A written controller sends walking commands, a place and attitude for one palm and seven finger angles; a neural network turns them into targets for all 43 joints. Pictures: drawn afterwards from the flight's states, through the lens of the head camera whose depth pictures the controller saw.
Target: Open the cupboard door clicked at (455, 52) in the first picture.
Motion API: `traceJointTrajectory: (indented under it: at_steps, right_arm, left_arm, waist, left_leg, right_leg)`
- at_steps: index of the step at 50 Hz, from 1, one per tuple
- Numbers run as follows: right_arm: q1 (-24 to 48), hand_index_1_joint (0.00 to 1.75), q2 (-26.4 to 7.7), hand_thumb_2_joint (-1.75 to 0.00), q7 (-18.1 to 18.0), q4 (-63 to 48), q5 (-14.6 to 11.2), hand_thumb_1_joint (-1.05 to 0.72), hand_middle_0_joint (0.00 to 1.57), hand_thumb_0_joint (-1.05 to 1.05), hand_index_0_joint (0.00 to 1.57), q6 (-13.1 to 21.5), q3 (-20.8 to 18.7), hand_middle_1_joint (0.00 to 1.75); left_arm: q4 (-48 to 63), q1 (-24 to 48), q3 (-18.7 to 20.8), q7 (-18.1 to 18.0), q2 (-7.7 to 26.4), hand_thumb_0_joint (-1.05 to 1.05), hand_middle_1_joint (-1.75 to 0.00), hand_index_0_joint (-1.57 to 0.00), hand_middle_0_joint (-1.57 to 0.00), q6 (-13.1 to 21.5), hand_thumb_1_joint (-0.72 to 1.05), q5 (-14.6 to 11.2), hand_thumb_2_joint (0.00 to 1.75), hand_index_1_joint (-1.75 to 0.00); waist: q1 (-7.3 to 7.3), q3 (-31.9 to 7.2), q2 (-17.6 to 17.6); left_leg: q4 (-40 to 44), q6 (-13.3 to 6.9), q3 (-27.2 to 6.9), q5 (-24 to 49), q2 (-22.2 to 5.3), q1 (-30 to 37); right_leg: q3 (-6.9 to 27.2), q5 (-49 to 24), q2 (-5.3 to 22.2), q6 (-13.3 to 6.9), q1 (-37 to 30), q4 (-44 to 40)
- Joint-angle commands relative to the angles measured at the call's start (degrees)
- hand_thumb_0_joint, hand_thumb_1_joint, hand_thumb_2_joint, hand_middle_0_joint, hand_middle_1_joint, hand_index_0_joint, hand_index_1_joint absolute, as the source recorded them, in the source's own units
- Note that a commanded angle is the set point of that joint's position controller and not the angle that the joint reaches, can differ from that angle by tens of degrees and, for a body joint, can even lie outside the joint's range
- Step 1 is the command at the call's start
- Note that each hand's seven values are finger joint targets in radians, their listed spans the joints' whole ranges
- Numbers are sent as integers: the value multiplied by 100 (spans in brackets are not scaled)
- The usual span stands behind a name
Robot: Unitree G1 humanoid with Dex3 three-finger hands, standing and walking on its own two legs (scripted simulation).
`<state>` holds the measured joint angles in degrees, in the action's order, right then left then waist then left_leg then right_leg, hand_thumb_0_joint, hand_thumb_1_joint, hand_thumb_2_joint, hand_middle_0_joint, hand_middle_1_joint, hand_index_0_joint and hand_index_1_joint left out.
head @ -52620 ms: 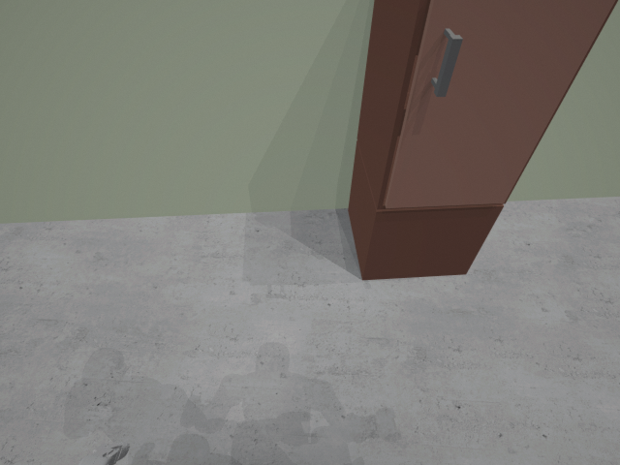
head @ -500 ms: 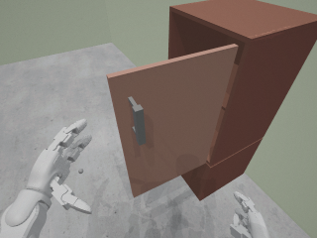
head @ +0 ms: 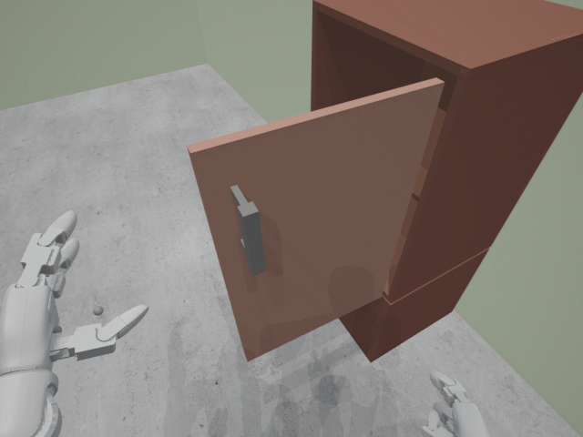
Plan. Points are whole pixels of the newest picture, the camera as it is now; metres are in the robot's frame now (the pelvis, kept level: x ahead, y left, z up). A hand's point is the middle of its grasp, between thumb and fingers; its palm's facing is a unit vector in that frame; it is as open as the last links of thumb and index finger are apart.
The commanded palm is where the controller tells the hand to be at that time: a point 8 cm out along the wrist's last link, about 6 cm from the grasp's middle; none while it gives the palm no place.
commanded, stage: draw the hand back to the body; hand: left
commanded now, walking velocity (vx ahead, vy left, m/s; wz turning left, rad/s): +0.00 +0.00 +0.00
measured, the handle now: (247, 231) +0.35 +0.11 +0.12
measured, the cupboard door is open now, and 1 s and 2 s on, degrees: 87 87 87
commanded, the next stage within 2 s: step back with the hand held close in 0.66 s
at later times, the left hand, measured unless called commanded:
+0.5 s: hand (97, 295) +0.22 +0.25 +0.14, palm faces +0.44 -0.81 -0.39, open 7.6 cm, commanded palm +0.17 +0.29 +0.17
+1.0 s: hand (79, 306) +0.20 +0.25 +0.15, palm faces +0.36 -0.80 -0.48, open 7.4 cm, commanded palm +0.14 +0.30 +0.17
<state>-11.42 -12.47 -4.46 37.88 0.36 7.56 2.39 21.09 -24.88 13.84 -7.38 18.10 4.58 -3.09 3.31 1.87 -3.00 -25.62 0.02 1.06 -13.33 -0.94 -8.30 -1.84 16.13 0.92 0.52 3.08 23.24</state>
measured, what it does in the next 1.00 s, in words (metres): stands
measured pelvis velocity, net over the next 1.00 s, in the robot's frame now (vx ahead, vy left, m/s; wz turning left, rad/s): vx -0.01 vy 0.00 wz -0.02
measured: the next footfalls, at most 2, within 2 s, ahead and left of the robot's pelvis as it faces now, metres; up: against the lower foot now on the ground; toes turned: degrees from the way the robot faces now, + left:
left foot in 1.56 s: -0.03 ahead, +0.13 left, +0.00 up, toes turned +2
right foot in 1.88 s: -0.27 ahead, -0.10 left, +0.00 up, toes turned -2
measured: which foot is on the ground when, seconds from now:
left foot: down 0.00-1.00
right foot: down 0.00-1.00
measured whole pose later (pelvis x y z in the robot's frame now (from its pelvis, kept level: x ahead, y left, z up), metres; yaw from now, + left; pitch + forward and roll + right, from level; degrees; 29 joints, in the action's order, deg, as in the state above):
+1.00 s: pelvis -0.01 +0.00 +0.00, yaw -1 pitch -1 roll -1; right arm -8.2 -13.8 -3.9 33.3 -0.6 -0.9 -0.5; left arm 25.3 -30.4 21.3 -6.2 22.5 7.0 -3.5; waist 1.0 1.9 -3.2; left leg -26.9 0.3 1.6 -13.0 -2.5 -13.1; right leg -1.2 14.3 -0.5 0.4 7.4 22.5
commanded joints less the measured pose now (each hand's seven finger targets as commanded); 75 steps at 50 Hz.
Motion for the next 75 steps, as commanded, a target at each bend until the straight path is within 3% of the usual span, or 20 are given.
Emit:
traceJointTrajectory:
  at_steps: [1,14,17,29,38,39,40,41,43,44,49,53,57,63,66,68,70,72,74,75]
  right_arm:
    - [843,30,-641,-90,-53,-1007,-23,-90,20,0,20,275,-304,30]
    - [809,30,-611,-90,-26,-1032,-45,-90,20,0,20,70,-383,30]
    - [787,30,-611,-90,-13,-1064,-44,-90,20,0,20,23,-388,30]
    - [859,30,-588,-90,-56,-1069,-23,-90,20,0,20,-15,-383,30]
    - [851,30,-597,-90,-33,-1055,-29,-90,20,0,20,4,-393,30]
    - [917,30,-605,-90,-40,-1126,-52,-90,20,0,20,51,-385,30]
    - [821,30,-747,-90,-27,-1209,-63,-90,20,0,20,-91,-396,30]
    - [857,30,-643,-90,-28,-1092,-47,-90,20,0,20,-210,-391,30]
    - [830,30,-661,-90,-4,-1247,-71,-90,20,0,20,-360,-432,30]
    - [845,30,-698,-90,-19,-1251,-70,-90,20,0,20,-408,-460,30]
    - [761,30,-713,-90,-41,-1372,-126,-90,20,0,20,-653,-542,30]
    - [728,30,-695,-90,-70,-1556,-150,-90,20,0,20,-680,-550,30]
    - [693,30,-737,-90,-95,-1602,-126,-90,20,0,20,-576,-546,30]
    - [587,30,-826,-90,-60,-1585,-100,-90,20,0,20,-322,-540,30]
    - [499,30,-842,-90,-67,-1541,-108,-90,20,0,20,-196,-555,30]
    - [462,30,-816,-90,-60,-1516,-104,-90,20,0,20,-131,-577,30]
    - [358,30,-717,-90,-59,-1434,-81,-90,20,0,20,-104,-587,30]
    - [296,30,-636,-90,-48,-1181,-50,-90,20,0,20,-105,-592,30]
    - [372,30,-583,-90,-64,-1063,25,-90,20,0,20,-89,-522,30]
    - [331,30,-549,-90,-75,-1068,30,-90,20,0,20,-89,-469,30]
  left_arm:
    - [1110,364,671,-61,890,0,-30,-18,-18,402,44,-10,70,-30]
    - [1245,252,1278,-58,1295,0,-30,-20,-20,362,90,-54,90,-30]
    - [1128,248,1050,-28,1039,0,-30,-20,-20,328,90,-75,90,-30]
    - [1231,323,1277,-62,1340,0,-30,-20,-20,344,90,-58,90,-30]
    - [1194,341,1122,-39,1150,0,-30,-20,-20,389,90,-63,90,-30]
    - [1751,586,1264,-66,1418,0,-30,-20,-20,444,90,-72,90,-30]
    - [2029,941,1968,-78,2151,0,-30,-20,-20,648,90,-73,90,-30]
    - [1457,280,1656,-2,1690,0,-30,-20,-20,645,90,-62,90,-30]
    - [1299,-142,1409,49,1421,0,-30,-20,-20,545,90,-43,90,-30]
    - [1353,-265,1446,41,1449,0,-30,-20,-20,567,90,-38,90,-30]
    - [1434,-683,1555,-21,1527,0,-30,-20,-20,520,90,-65,90,-30]
    - [1950,-631,1633,-86,1650,0,-30,-20,-20,559,90,-68,90,-30]
    - [2267,-671,1709,-178,1713,0,-30,-20,-20,650,90,-48,90,-30]
    - [2113,-722,1769,-247,1502,0,-30,-20,-20,856,90,62,90,-30]
    - [1980,-602,1759,-258,1408,0,-30,-20,-20,930,90,108,90,-30]
    - [1929,-520,1757,-268,1429,0,-30,-20,-20,973,90,134,90,-30]
    - [2021,-479,1667,-301,1461,0,-30,-20,-20,1005,90,115,90,-30]
    - [2080,-229,1595,-379,1530,0,-30,-20,-20,1027,90,135,90,-30]
    - [2095,67,1683,-446,1625,0,-30,-20,-20,976,90,166,90,-30]
    - [1986,180,1628,-448,1553,0,-30,-20,-20,931,90,149,90,-30]
  waist:
    - [8,-492,117]
    - [64,-649,-63]
    - [15,-551,105]
    - [77,-676,49]
    - [41,-629,31]
    - [74,-761,-171]
    - [-192,-243,85]
    - [-208,-343,403]
    - [-223,-432,555]
    - [-215,-558,305]
    - [-234,-1071,91]
    - [-251,-1247,217]
    - [-219,-1159,-371]
    - [-276,-573,-938]
    - [-300,-407,-720]
    - [-317,-341,-380]
    - [-372,-319,392]
    - [-401,-423,1336]
    - [-413,-581,1399]
    - [-458,-501,1363]
  left_leg:
    - [411,-82,12,1148,-18,517]
    - [190,-90,156,2084,-26,731]
    - [218,-111,158,2055,-24,708]
    - [199,-114,183,1891,16,741]
    - [277,-103,147,1732,3,732]
    - [243,-106,131,1720,3,818]
    - [-49,-192,31,1557,-117,392]
    - [-163,-195,4,1502,-104,330]
    - [-235,-162,58,1681,-123,273]
    - [-223,-161,82,1890,-148,287]
    - [-174,-124,17,2596,-357,330]
    - [-165,-119,-39,2612,-443,145]
    - [169,-173,-297,1938,-591,-422]
    - [984,-398,-729,-1504,-899,-2485]
    - [1048,-428,-836,-2298,-940,-3045]
    - [653,-352,-692,-2435,-733,-2927]
    - [-491,-78,-345,-1908,-222,-1789]
    - [-2601,116,-94,-1047,137,-430]
    - [-2849,41,-169,-978,43,-370]
    - [-2143,13,-230,-1019,-80,-327]
  right_leg:
    - [-76,-1228,-102,-119,348,-418]
    - [-24,-2279,-92,-83,203,-371]
    - [-57,-2266,-88,-46,260,-355]
    - [-7,-2328,-65,-51,168,-423]
    - [-31,-2006,-95,-49,219,-460]
    - [11,-2018,-83,-59,185,-486]
    - [378,-2494,215,-34,801,-764]
    - [355,-2738,339,-39,733,-676]
    - [312,-3045,383,-5,711,-551]
    - [265,-3195,396,1,647,-461]
    - [184,-3011,313,32,586,-128]
    - [191,-2834,221,64,596,105]
    - [155,-1714,60,62,552,368]
    - [157,-209,-142,33,26,1060]
    - [161,205,-197,0,-49,1190]
    - [407,799,-87,-103,412,779]
    - [1082,1876,407,-383,1859,-389]
    - [1974,2272,1418,-848,3502,-1222]
    - [1679,1181,1493,-844,3351,-1010]
    - [1289,1170,1309,-621,3292,-772]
